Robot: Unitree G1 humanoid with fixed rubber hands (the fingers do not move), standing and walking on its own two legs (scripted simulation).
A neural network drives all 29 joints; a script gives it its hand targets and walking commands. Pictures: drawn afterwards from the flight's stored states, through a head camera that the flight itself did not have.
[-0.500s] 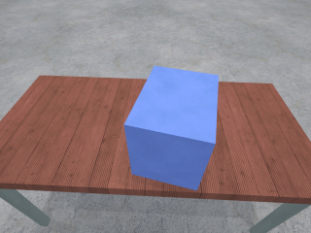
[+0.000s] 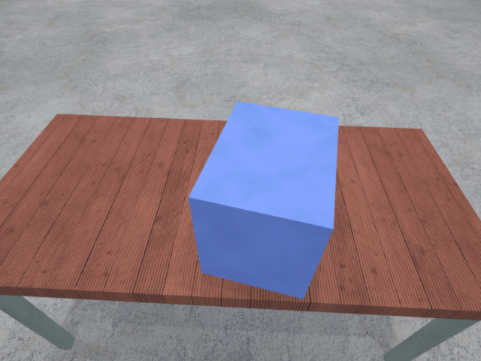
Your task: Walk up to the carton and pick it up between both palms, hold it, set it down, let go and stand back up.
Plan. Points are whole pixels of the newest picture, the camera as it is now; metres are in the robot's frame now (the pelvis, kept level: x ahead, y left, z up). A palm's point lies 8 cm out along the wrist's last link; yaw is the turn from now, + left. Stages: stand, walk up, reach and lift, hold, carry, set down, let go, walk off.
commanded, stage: stand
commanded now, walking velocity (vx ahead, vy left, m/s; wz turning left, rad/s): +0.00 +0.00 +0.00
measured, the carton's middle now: (268, 196) +0.47 -0.05 -0.01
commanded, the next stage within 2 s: none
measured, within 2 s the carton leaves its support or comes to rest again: neither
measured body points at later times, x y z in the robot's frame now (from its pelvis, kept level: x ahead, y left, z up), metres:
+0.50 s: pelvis +0.01 -0.01 +0.00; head +0.01 -0.01 +0.45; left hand -0.01 +0.22 -0.16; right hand -0.01 -0.23 -0.16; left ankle -0.02 +0.11 -0.74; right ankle +0.04 -0.13 -0.74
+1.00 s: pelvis +0.01 -0.01 +0.00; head +0.02 -0.01 +0.45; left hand -0.01 +0.21 -0.16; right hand -0.01 -0.23 -0.16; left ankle -0.02 +0.11 -0.74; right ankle +0.04 -0.13 -0.74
